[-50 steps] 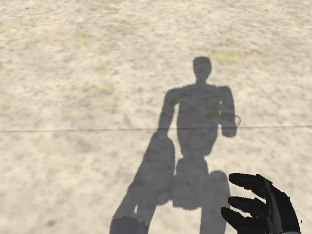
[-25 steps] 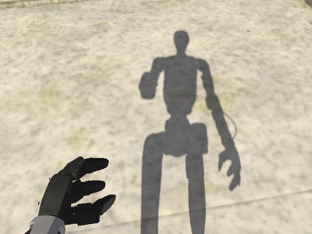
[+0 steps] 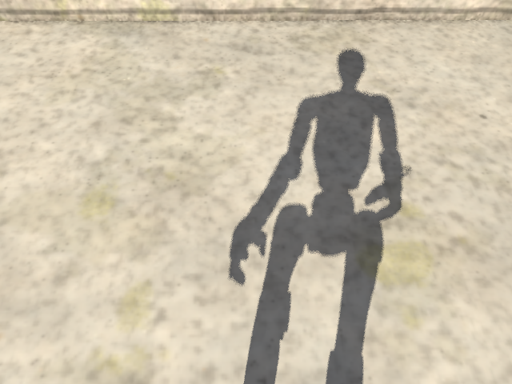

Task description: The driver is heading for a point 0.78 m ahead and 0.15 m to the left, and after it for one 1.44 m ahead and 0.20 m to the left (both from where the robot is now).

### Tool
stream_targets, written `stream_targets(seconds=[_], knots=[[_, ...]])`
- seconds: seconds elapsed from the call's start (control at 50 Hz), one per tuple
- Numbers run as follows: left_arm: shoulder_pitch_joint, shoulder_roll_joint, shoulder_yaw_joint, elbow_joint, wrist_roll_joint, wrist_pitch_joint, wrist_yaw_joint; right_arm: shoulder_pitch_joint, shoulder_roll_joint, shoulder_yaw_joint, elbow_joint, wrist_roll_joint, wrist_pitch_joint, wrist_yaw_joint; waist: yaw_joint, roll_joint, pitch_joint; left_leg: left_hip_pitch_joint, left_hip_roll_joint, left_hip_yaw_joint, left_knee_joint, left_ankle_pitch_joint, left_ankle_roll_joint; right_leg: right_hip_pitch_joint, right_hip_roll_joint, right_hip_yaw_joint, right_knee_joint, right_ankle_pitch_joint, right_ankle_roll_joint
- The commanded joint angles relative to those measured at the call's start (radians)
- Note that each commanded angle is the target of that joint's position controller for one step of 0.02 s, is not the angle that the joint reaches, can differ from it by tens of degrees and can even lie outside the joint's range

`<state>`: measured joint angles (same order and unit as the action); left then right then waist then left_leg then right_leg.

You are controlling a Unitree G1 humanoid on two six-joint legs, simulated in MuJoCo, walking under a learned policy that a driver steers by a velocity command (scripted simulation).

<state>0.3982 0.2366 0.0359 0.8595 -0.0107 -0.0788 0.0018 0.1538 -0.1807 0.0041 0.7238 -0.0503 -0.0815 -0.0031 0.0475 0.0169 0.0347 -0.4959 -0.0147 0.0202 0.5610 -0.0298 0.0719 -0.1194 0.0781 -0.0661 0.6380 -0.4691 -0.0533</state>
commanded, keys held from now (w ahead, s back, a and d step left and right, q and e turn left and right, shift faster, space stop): shift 0.20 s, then w+shift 0.80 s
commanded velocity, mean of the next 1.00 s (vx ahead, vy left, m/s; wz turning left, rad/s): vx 0.60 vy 0.00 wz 0.00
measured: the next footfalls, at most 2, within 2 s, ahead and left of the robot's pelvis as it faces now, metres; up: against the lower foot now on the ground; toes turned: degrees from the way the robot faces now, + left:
right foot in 0.22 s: +0.05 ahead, -0.12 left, +0.00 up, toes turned +1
left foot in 0.58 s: +0.17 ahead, +0.13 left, +0.00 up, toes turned +3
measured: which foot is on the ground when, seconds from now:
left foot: down 0.00-0.26, up 0.28-0.56, down 0.58-1.00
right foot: up 0.00-0.20, down 0.22-0.58, up 0.60-1.00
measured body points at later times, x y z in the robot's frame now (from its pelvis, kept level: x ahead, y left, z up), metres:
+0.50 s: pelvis +0.08 +0.00 +0.03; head +0.07 +0.00 +0.48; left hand +0.07 +0.28 -0.10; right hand +0.23 -0.26 -0.07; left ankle +0.13 +0.13 -0.69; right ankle +0.01 -0.12 -0.72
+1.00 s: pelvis +0.37 +0.01 -0.01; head +0.41 +0.01 +0.44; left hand +0.62 +0.24 -0.08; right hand +0.30 -0.25 -0.14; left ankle +0.13 +0.12 -0.72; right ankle +0.58 -0.10 -0.70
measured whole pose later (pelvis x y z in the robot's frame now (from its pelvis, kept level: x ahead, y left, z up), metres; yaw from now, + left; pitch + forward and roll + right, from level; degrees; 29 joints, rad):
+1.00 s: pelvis +0.37 +0.01 -0.01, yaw +1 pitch +3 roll +0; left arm -0.01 0.25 0.03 0.67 0.03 -0.04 -0.06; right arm 0.54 -0.25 -0.04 0.92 -0.01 -0.10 0.01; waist -0.07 0.00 0.02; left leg 0.31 0.00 0.05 0.03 -0.38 0.00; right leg -0.69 -0.05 -0.09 0.61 -0.04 -0.12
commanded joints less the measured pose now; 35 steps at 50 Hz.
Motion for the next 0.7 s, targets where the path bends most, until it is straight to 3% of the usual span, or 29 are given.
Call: stream_targets(seconds=[0.02, 0.04, 0.06, 0.1, 0.14, 0.18, 0.2, 0.22, 0.24, 0.26, 0.28, 0.3, 0.32, 0.34, 0.36, 0.4, 0.46, 0.5, 0.52, 0.56, 0.58, 0.6, 0.62, 0.64, 0.66, 0.7], knots=[[0.163, 0.079, 0.017, -0.034, -0.003, 0.037, 0.018, 0.257, -0.127, -0.034, -0.004, 0.051, 0.003, -0.008, -0.079, 0.169, -0.384, 0.605, 0.411, -0.443, -0.041, 1.156, 0.312, -0.281, 0.017, 0.110, 0.478, -0.210, 0.032], [0.105, 0.084, 0.019, -0.046, 0.010, 0.053, 0.016, 0.201, -0.107, -0.028, -0.008, 0.057, 0.013, -0.013, -0.061, 0.105, -0.318, 0.528, 0.373, -0.400, -0.094, 0.914, 0.286, -0.300, -0.010, 0.141, 0.486, -0.189, 0.040], [0.054, 0.074, 0.016, -0.050, 0.024, 0.064, 0.015, 0.136, -0.087, -0.021, -0.013, 0.046, 0.024, -0.022, -0.040, 0.060, -0.240, 0.425, 0.333, -0.365, -0.147, 0.695, 0.246, -0.296, -0.036, 0.139, 0.444, -0.148, 0.048], [0.039, 0.056, 0.009, -0.048, 0.033, 0.091, 0.017, 0.054, -0.083, -0.018, -0.016, 0.029, 0.045, -0.037, 0.003, 0.094, -0.159, 0.218, 0.250, -0.259, -0.226, 0.405, 0.168, -0.179, -0.058, 0.109, 0.290, -0.094, 0.063], [0.045, 0.044, 0.002, -0.033, 0.029, 0.114, 0.022, 0.068, -0.108, -0.030, -0.002, 0.013, 0.059, -0.034, -0.004, 0.111, -0.154, 0.171, 0.204, -0.216, -0.257, 0.163, 0.138, -0.114, -0.042, 0.068, 0.161, -0.061, 0.054], [0.052, 0.035, -0.001, -0.019, 0.025, 0.122, 0.021, 0.066, -0.130, -0.042, 0.007, 0.023, 0.072, -0.029, 0.003, 0.109, -0.154, 0.121, 0.181, -0.207, -0.284, -0.137, 0.109, -0.038, -0.037, 0.047, 0.022, 0.074, 0.029], [0.058, 0.028, -0.004, -0.011, 0.030, 0.121, 0.019, 0.053, -0.137, -0.047, 0.008, 0.031, 0.081, -0.028, 0.015, 0.104, -0.130, 0.061, 0.162, -0.199, -0.294, -0.313, 0.078, 0.015, -0.032, 0.037, -0.067, 0.163, 0.009], [0.080, 0.047, -0.001, -0.010, 0.052, 0.112, 0.013, 0.082, -0.154, -0.059, 0.019, 0.044, 0.092, -0.022, 0.016, 0.106, -0.114, -0.009, 0.140, -0.205, -0.320, -0.580, 0.037, 0.042, -0.021, 0.038, -0.095, 0.075, -0.019], [0.126, 0.096, 0.008, -0.012, 0.076, 0.104, 0.008, 0.049, -0.151, -0.064, -0.001, 0.050, 0.102, -0.015, 0.040, 0.049, -0.065, -0.121, 0.096, -0.173, -0.276, -0.727, -0.011, 0.049, -0.094, 0.143, -0.187, -0.161, -0.068], [0.172, 0.173, 0.030, -0.010, 0.067, 0.104, 0.011, -0.083, -0.128, -0.061, -0.064, 0.064, 0.105, -0.004, 0.105, -0.142, 0.044, -0.290, -0.005, -0.040, -0.079, -0.665, -0.071, -0.017, -0.259, 0.437, -0.439, -0.550, -0.154], [0.093, 0.235, 0.058, -0.009, 0.039, 0.102, 0.020, -0.151, -0.108, -0.061, -0.105, 0.063, 0.096, 0.007, 0.089, -0.360, 0.147, -0.303, -0.033, 0.017, 0.202, -0.361, -0.069, -0.118, -0.448, 0.695, -0.627, -0.607, -0.216], [-0.016, 0.172, 0.043, -0.037, 0.040, 0.089, 0.028, -0.111, -0.146, -0.076, -0.088, 0.041, 0.085, 0.014, 0.011, -0.216, 0.165, -0.296, 0.024, -0.049, 0.292, -0.261, -0.059, -0.139, -0.423, 0.639, -0.623, -0.437, -0.198], [-0.071, 0.157, 0.044, -0.052, 0.037, 0.070, 0.024, -0.030, -0.141, -0.081, -0.053, 0.031, 0.078, 0.027, -0.041, -0.159, 0.106, -0.256, 0.023, -0.048, 0.312, -0.209, -0.061, -0.113, -0.375, 0.545, -0.599, -0.291, -0.164], [-0.089, 0.152, 0.048, -0.060, 0.035, 0.049, 0.018, 0.027, -0.143, -0.085, -0.025, 0.017, 0.070, 0.039, -0.059, -0.111, 0.037, -0.218, 0.025, -0.035, 0.338, -0.180, -0.062, -0.051, -0.335, 0.467, -0.578, -0.179, -0.144], [-0.086, 0.143, 0.048, -0.058, 0.025, 0.031, 0.014, 0.044, -0.132, -0.085, -0.013, 0.009, 0.063, 0.049, -0.063, -0.092, -0.002, -0.175, 0.024, -0.011, 0.341, -0.169, -0.064, -0.031, -0.299, 0.387, -0.569, -0.106, -0.131], [-0.066, 0.132, 0.052, -0.051, 0.019, 0.012, 0.007, 0.007, -0.105, -0.078, -0.023, 0.019, 0.061, 0.055, -0.045, -0.126, -0.010, -0.119, 0.026, 0.021, 0.281, -0.150, -0.072, -0.030, -0.257, 0.299, -0.563, -0.059, -0.110], [-0.012, 0.149, 0.061, -0.039, 0.023, 0.005, 0.004, -0.087, -0.096, -0.067, -0.063, 0.029, 0.061, 0.052, 0.006, -0.172, 0.017, -0.024, 0.031, 0.041, 0.078, -0.171, -0.077, -0.048, -0.267, 0.272, -0.563, -0.063, -0.116], [0.011, 0.177, 0.070, -0.030, 0.028, 0.004, 0.003, -0.114, -0.123, -0.071, -0.080, 0.028, 0.056, 0.045, 0.026, -0.165, 0.036, 0.043, 0.030, 0.065, -0.009, -0.249, -0.060, -0.052, -0.299, 0.286, -0.546, -0.083, -0.137], [0.013, 0.186, 0.072, -0.028, 0.027, 0.005, 0.001, -0.112, -0.129, -0.071, -0.087, 0.028, 0.052, 0.042, 0.025, -0.154, 0.049, 0.081, 0.030, 0.075, -0.050, -0.273, -0.045, -0.064, -0.315, 0.293, -0.532, -0.094, -0.150], [-0.005, 0.187, 0.071, -0.026, 0.021, 0.008, -0.004, -0.004, -0.135, -0.073, -0.061, 0.023, 0.032, 0.033, -0.037, -0.091, 0.048, 0.299, 0.009, 0.087, -0.153, -0.242, -0.011, -0.170, -0.295, 0.253, -0.435, -0.051, -0.149], [-0.032, 0.158, 0.061, -0.037, 0.025, 0.003, -0.005, 0.166, -0.169, -0.086, -0.007, 0.019, 0.015, 0.021, -0.114, -0.033, -0.018, 0.555, 0.028, 0.036, -0.152, -0.271, 0.011, -0.306, -0.244, 0.189, -0.273, 0.068, -0.132], [-0.087, 0.071, 0.033, -0.084, 0.023, -0.006, -0.012, 0.375, -0.277, -0.113, 0.038, -0.001, 0.003, 0.007, -0.217, 0.174, -0.135, 0.822, 0.237, -0.275, -0.254, -0.581, 0.066, -0.522, -0.125, 0.061, 0.111, 0.130, -0.087], [-0.191, 0.047, 0.024, -0.152, 0.021, -0.020, -0.014, 0.443, -0.371, -0.135, 0.051, -0.002, 0.002, 0.007, -0.238, 0.309, -0.101, 0.847, 0.419, -0.681, -0.411, -0.840, 0.141, -0.809, -0.024, 0.037, 0.364, 0.005, -0.071], [-0.251, 0.111, 0.040, -0.161, 0.040, -0.016, -0.016, 0.346, -0.294, -0.113, 0.036, 0.000, 0.006, 0.006, -0.183, 0.111, -0.018, 0.748, 0.406, -0.636, -0.373, -0.800, 0.140, -0.874, -0.105, 0.133, 0.498, 0.089, -0.081], [-0.233, 0.109, 0.040, -0.152, 0.039, -0.018, -0.031, 0.277, -0.247, -0.098, 0.016, 0.010, 0.005, 0.011, -0.135, 0.053, -0.019, 0.670, 0.353, -0.533, -0.358, -0.710, 0.120, -0.838, -0.137, 0.140, 0.513, 0.173, -0.072], [-0.179, 0.111, 0.039, -0.136, 0.053, -0.007, -0.054, 0.220, -0.211, -0.083, 0.009, 0.023, -0.001, 0.015, -0.070, 0.065, -0.024, 0.546, 0.285, -0.395, -0.420, -0.622, 0.100, -0.752, -0.182, 0.117, 0.486, 0.223, -0.035]])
